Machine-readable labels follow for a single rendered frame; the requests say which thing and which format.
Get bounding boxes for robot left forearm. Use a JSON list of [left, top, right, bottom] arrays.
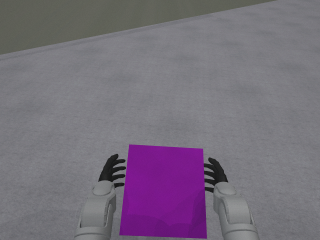
[[74, 180, 116, 240]]

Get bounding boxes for left robot hand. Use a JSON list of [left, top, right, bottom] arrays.
[[98, 154, 126, 188]]

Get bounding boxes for right robot hand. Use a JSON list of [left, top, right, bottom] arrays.
[[204, 157, 228, 193]]

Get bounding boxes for carton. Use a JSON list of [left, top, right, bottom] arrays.
[[119, 144, 207, 239]]

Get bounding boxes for robot right forearm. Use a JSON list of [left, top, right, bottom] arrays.
[[213, 181, 260, 240]]

